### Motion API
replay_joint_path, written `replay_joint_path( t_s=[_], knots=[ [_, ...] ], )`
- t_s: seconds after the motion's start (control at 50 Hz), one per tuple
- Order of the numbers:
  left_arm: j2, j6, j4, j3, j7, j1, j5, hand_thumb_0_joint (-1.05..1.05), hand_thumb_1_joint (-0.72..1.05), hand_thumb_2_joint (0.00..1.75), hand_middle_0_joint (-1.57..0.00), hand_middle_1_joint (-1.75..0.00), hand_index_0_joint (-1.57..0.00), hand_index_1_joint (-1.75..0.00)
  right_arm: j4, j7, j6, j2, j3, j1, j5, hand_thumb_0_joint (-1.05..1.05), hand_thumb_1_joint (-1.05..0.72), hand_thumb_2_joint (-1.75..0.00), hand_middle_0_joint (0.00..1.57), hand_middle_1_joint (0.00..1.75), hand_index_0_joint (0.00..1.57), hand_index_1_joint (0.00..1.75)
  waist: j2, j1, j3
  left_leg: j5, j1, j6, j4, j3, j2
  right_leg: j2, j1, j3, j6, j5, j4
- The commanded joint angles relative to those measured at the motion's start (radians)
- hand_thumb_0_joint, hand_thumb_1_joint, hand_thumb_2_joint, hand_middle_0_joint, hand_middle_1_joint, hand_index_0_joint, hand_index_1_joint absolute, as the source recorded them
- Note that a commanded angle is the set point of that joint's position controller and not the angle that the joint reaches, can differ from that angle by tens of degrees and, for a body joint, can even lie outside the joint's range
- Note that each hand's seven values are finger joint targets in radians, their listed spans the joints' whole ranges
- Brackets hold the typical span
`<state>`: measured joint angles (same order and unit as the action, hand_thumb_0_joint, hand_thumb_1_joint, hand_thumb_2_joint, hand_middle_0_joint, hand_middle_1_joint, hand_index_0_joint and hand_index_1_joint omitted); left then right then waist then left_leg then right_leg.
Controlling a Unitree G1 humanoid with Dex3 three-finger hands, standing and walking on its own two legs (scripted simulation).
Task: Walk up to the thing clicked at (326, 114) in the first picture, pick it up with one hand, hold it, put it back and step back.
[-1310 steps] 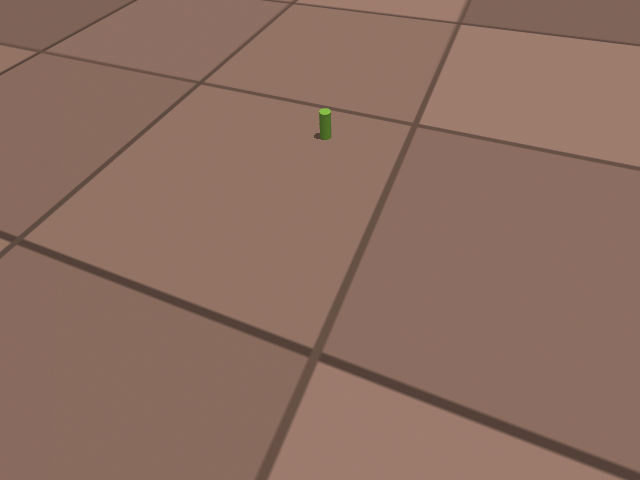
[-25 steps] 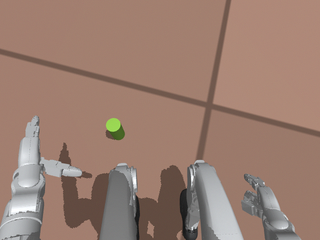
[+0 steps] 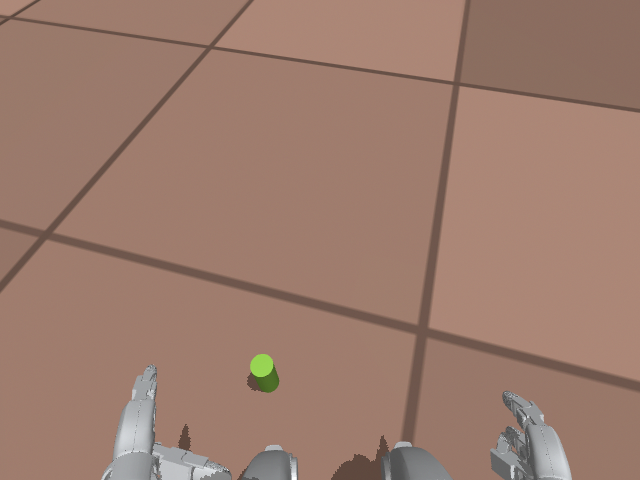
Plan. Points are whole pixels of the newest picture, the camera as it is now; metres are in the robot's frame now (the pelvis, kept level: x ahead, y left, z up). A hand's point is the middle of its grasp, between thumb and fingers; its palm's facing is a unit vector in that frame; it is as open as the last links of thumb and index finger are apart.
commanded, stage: home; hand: left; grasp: from the side
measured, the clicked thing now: (265, 374) +0.43 +0.18 -0.62
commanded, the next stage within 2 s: stand in 1.78 s
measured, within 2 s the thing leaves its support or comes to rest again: neither
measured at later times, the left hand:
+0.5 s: hand (188, 446) +0.18 +0.18 -0.03, palm faces +0.12 -0.95 -0.29, open 17.3 cm
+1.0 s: hand (190, 449) +0.17 +0.18 -0.03, palm faces +0.10 -0.95 -0.29, open 17.3 cm
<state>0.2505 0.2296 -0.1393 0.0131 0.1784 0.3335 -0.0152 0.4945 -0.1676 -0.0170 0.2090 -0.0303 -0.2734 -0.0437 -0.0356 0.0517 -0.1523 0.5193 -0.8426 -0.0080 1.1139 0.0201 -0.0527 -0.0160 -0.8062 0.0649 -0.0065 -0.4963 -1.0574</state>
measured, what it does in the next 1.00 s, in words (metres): stands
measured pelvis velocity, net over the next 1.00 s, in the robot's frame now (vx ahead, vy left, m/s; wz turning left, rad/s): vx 0.01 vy -0.01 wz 0.01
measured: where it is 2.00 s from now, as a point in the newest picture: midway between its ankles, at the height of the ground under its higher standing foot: outside the picture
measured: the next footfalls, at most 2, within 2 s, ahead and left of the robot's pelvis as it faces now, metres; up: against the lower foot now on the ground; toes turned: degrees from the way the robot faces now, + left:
none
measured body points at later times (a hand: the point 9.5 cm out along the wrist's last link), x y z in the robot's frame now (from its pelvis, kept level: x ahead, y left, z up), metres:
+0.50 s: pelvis +0.01 -0.01 +0.03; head +0.04 +0.00 +0.48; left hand +0.17 +0.23 -0.01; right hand +0.18 -0.24 -0.04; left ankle +0.01 +0.12 -0.66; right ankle +0.01 -0.13 -0.66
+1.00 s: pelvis +0.01 -0.01 +0.03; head +0.03 -0.01 +0.48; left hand +0.17 +0.23 -0.01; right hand +0.17 -0.25 -0.05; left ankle +0.01 +0.12 -0.66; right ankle +0.01 -0.13 -0.66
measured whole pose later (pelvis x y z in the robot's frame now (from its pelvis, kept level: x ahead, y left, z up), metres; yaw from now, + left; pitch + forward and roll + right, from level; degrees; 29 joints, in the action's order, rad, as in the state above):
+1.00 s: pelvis +0.01 -0.01 +0.03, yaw +1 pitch +7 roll -2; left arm 0.20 0.26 -0.03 -0.02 0.14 0.45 -0.01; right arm 0.52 -0.18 -0.12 0.21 -0.03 -0.27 -0.01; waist -0.04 0.03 -0.09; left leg 0.46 -0.60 -0.02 0.93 0.02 -0.05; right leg -0.01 -0.57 0.07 0.00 -0.44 -0.89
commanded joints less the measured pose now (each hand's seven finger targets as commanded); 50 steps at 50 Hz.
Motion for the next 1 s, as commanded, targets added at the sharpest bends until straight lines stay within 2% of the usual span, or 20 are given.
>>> replay_joint_path(
  t_s=[0.0,0.08,0.14,0.2,0.26,0.28,0.3,0.34,0.44,0.5,0.56,0.6,0.66,0.68,0.72,0.78,0.8,0.82,0.9,0.98],
  knots=[
    [0.089,-0.019,0.264,0.032,0.016,0.066,0.007,0.00,-0.55,0.06,-0.05,-0.05,-0.05,-0.06,-0.163,-0.025,-0.073,0.111,0.046,0.049,0.005,0.00,-0.90,-0.90,0.20,0.30,0.20,0.30,-0.010,-0.018,-0.125,-0.235,0.207,0.015,-0.238,-0.002,0.032,0.031,0.197,0.004,0.014,0.219,0.214],
    [0.072,-0.009,0.312,0.022,0.006,0.116,0.007,0.00,-0.56,0.05,-0.05,-0.05,-0.05,-0.05,-0.176,-0.029,-0.089,0.112,0.047,0.052,0.013,0.00,-0.90,-0.90,0.20,0.30,0.20,0.30,0.023,-0.019,-0.052,-0.204,0.216,0.017,-0.280,-0.005,0.034,0.034,0.217,0.012,0.010,0.187,0.260],
    [0.061,-0.012,0.358,0.016,-0.004,0.128,0.008,0.00,-0.56,0.05,-0.05,-0.05,-0.05,-0.05,-0.184,-0.027,-0.104,0.117,0.054,0.051,0.017,0.00,-0.90,-0.90,0.20,0.30,0.20,0.30,0.002,-0.020,-0.051,-0.248,0.257,0.010,-0.295,-0.010,0.032,0.036,0.237,0.010,0.012,0.220,0.263],
    [0.048,-0.007,0.317,0.018,-0.011,0.120,0.012,0.00,-0.54,0.06,-0.05,-0.05,-0.05,-0.06,-0.171,-0.029,-0.119,0.117,0.054,0.042,0.023,0.00,-0.90,-0.90,0.20,0.30,0.20,0.30,0.042,-0.004,-0.023,-0.243,0.261,0.015,-0.291,-0.015,0.035,0.033,0.243,0.006,0.005,0.227,0.282],
    [0.068,-0.016,0.322,0.041,-0.014,0.101,0.016,0.00,-0.51,0.08,-0.05,-0.06,-0.05,-0.06,-0.164,-0.028,-0.127,0.115,0.053,0.049,0.028,0.00,-0.90,-0.90,0.20,0.30,0.20,0.30,0.026,-0.020,-0.047,-0.261,0.274,0.015,-0.287,-0.022,0.042,0.026,0.266,-0.004,0.004,0.245,0.291],
    [0.056,-0.017,0.341,0.024,-0.017,0.092,0.017,0.00,-0.53,0.07,-0.05,-0.06,-0.05,-0.06,-0.166,-0.027,-0.132,0.116,0.053,0.046,0.030,0.00,-0.90,-0.90,0.20,0.30,0.20,0.30,0.017,-0.012,-0.063,-0.276,0.298,0.013,-0.289,-0.021,0.042,0.028,0.271,-0.004,0.005,0.256,0.287],
    [0.051,-0.013,0.341,0.026,-0.015,0.098,0.016,0.00,-0.53,0.07,-0.05,-0.06,-0.05,-0.06,-0.161,-0.029,-0.135,0.114,0.053,0.042,0.031,0.00,-0.90,-0.90,0.20,0.30,0.20,0.30,-0.002,-0.015,-0.099,-0.311,0.313,0.010,-0.286,-0.022,0.042,0.026,0.293,-0.006,0.007,0.293,0.280],
    [0.053,-0.015,0.346,0.024,-0.014,0.104,0.016,0.00,-0.53,0.07,-0.05,-0.06,-0.05,-0.06,-0.157,-0.027,-0.137,0.115,0.052,0.050,0.032,0.00,-0.90,-0.90,0.20,0.30,0.20,0.30,-0.017,-0.022,-0.098,-0.348,0.326,0.007,-0.284,-0.020,0.042,0.027,0.303,-0.005,0.009,0.322,0.280],
    [0.043,-0.009,0.304,0.022,-0.014,0.103,0.017,0.00,-0.52,0.08,-0.05,-0.06,-0.05,-0.06,-0.145,-0.026,-0.143,0.113,0.049,0.053,0.034,0.00,-0.90,-0.90,0.20,0.30,0.20,0.30,0.009,-0.016,-0.074,-0.315,0.313,0.011,-0.291,-0.022,0.046,0.026,0.305,-0.005,0.004,0.305,0.300],
    [0.062,-0.012,0.314,0.037,-0.016,0.116,0.017,0.00,-0.53,0.07,-0.05,-0.06,-0.05,-0.06,-0.151,-0.025,-0.142,0.116,0.049,0.068,0.034,0.00,-0.90,-0.90,0.20,0.30,0.20,0.30,0.008,-0.027,-0.068,-0.295,0.311,0.012,-0.300,-0.023,0.047,0.026,0.302,-0.004,0.005,0.281,0.312],
    [0.042,-0.009,0.298,0.019,-0.019,0.101,0.015,0.00,-0.51,0.08,-0.05,-0.06,-0.05,-0.06,-0.142,-0.022,-0.148,0.116,0.050,0.068,0.033,0.00,-0.90,-0.90,0.20,0.30,0.20,0.30,0.002,-0.023,-0.039,-0.264,0.305,0.011,-0.317,-0.019,0.046,0.027,0.289,0.002,0.007,0.246,0.317],
    [0.063,-0.012,0.302,0.040,-0.019,0.112,0.016,0.00,-0.53,0.07,-0.05,-0.06,-0.05,-0.06,-0.145,-0.022,-0.148,0.115,0.051,0.069,0.032,0.00,-0.90,-0.90,0.20,0.30,0.20,0.30,0.002,-0.033,-0.060,-0.296,0.309,0.010,-0.317,-0.013,0.043,0.029,0.308,0.006,0.010,0.270,0.306],
    [0.039,-0.012,0.281,0.019,-0.023,0.100,0.015,0.00,-0.53,0.07,-0.05,-0.06,-0.05,-0.06,-0.145,-0.022,-0.152,0.116,0.051,0.069,0.031,0.00,-0.90,-0.90,0.20,0.30,0.20,0.30,0.029,-0.020,-0.030,-0.254,0.301,0.014,-0.320,-0.021,0.044,0.027,0.290,-0.001,0.006,0.241,0.319],
    [0.050,-0.015,0.292,0.035,-0.022,0.106,0.015,0.00,-0.53,0.07,-0.05,-0.06,-0.05,-0.06,-0.140,-0.024,-0.152,0.111,0.051,0.065,0.034,0.00,-0.90,-0.90,0.20,0.30,0.20,0.30,0.016,-0.031,-0.061,-0.275,0.311,0.013,-0.312,-0.025,0.045,0.025,0.309,-0.003,0.006,0.262,0.318],
    [0.055,-0.013,0.293,0.031,-0.023,0.093,0.017,0.00,-0.53,0.07,-0.05,-0.06,-0.05,-0.06,-0.139,-0.025,-0.153,0.117,0.054,0.066,0.033,0.00,-0.90,-0.90,0.20,0.30,0.20,0.30,0.010,-0.026,-0.066,-0.274,0.317,0.012,-0.318,-0.021,0.044,0.029,0.302,0.001,0.008,0.257,0.316],
    [0.044,-0.018,0.287,0.026,-0.023,0.086,0.015,0.00,-0.52,0.08,-0.05,-0.06,-0.05,-0.06,-0.133,-0.021,-0.156,0.115,0.051,0.069,0.032,0.00,-0.90,-0.90,0.20,0.30,0.20,0.30,0.007,-0.028,-0.035,-0.241,0.309,0.012,-0.330,-0.020,0.043,0.027,0.295,0.000,0.010,0.222,0.320],
    [0.061,-0.020,0.297,0.042,-0.022,0.093,0.016,0.00,-0.52,0.08,-0.05,-0.06,-0.05,-0.06,-0.137,-0.023,-0.156,0.112,0.049,0.069,0.032,0.00,-0.90,-0.90,0.20,0.30,0.20,0.30,0.008,-0.037,-0.054,-0.262,0.316,0.012,-0.325,-0.021,0.043,0.027,0.304,-0.001,0.010,0.239,0.320],
    [0.045,-0.019,0.289,0.023,-0.025,0.087,0.016,0.00,-0.53,0.07,-0.05,-0.06,-0.05,-0.06,-0.136,-0.023,-0.157,0.115,0.053,0.066,0.033,0.00,-0.90,-0.90,0.20,0.30,0.20,0.30,0.009,-0.021,-0.054,-0.265,0.321,0.012,-0.323,-0.020,0.042,0.029,0.296,0.000,0.009,0.244,0.318],
    [0.058,-0.019,0.281,0.041,-0.024,0.108,0.017,0.00,-0.53,0.07,-0.05,-0.06,-0.05,-0.06,-0.127,-0.024,-0.158,0.113,0.052,0.062,0.033,0.00,-0.90,-0.90,0.20,0.30,0.20,0.30,0.008,-0.032,-0.061,-0.293,0.316,0.012,-0.316,-0.024,0.044,0.026,0.310,-0.003,0.009,0.273,0.316],
    [0.045,-0.022,0.281,0.032,-0.025,0.076,0.017,0.00,-0.51,0.09,-0.05,-0.07,-0.06,-0.06,-0.122,-0.025,-0.162,0.111,0.053,0.063,0.035,0.00,-0.90,-0.90,0.20,0.30,0.20,0.30,0.024,-0.025,-0.049,-0.273,0.318,0.014,-0.320,-0.027,0.042,0.025,0.306,-0.006,0.006,0.260,0.322]
  ],
)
